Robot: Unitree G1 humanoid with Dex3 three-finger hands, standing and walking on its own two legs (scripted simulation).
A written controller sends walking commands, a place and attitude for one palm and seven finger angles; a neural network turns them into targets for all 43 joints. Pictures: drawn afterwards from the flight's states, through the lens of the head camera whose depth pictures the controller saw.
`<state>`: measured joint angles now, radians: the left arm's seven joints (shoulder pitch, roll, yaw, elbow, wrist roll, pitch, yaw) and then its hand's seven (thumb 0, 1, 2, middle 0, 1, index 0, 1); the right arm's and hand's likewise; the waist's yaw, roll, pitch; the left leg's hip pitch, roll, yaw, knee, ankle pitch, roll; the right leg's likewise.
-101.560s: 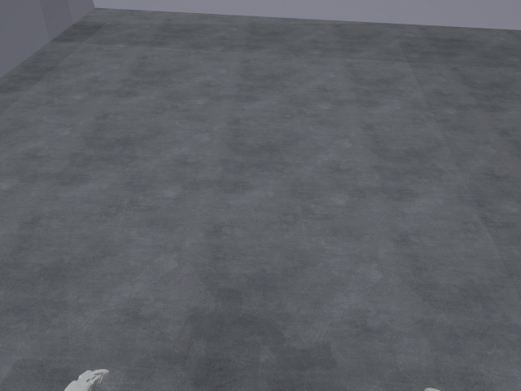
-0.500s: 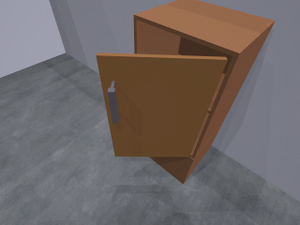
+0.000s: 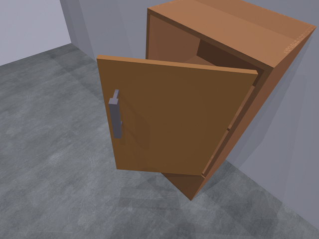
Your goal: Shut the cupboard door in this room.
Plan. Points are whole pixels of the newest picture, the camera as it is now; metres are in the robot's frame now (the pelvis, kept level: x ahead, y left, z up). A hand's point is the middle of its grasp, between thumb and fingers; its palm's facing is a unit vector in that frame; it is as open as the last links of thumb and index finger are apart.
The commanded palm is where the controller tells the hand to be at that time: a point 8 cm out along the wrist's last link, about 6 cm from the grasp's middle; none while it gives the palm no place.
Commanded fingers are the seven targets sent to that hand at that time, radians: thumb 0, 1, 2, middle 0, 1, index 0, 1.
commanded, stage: come to a stop and stand still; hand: left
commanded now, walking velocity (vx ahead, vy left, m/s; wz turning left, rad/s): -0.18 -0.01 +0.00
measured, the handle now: (117, 114) +0.44 +0.17 +0.03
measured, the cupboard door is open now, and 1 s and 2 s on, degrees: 42 42 42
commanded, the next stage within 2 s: look again from close up in 0.74 s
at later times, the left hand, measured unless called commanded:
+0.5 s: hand out of the picture -0.02 +0.17 -0.17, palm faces +0.02 -0.98 -0.17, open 7.3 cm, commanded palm none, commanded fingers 0.00 0.90 0.90 -0.20 -0.30 -0.20 -0.30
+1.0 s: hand out of the picture -0.09 +0.18 -0.18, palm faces +0.04 -0.99 -0.14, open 7.4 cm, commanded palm none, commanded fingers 0.00 0.90 0.90 -0.20 -0.30 -0.20 -0.30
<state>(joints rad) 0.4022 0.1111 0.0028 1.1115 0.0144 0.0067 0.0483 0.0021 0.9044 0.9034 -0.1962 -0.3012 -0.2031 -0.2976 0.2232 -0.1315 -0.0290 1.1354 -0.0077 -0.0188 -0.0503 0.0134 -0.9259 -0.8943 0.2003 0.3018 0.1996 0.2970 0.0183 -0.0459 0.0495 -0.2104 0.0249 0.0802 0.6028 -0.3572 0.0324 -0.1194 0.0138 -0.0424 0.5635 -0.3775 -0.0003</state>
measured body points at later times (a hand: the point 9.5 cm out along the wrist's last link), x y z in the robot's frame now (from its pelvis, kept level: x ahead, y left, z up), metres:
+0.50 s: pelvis -0.05 +0.00 +0.01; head -0.06 +0.02 +0.46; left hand -0.03 +0.23 -0.16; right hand -0.04 -0.22 -0.15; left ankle -0.02 +0.09 -0.73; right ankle -0.07 -0.11 -0.73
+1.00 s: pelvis -0.05 +0.04 +0.00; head -0.05 +0.05 +0.45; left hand -0.09 +0.24 -0.16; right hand -0.06 -0.17 -0.15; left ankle -0.02 +0.09 -0.73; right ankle -0.07 -0.11 -0.73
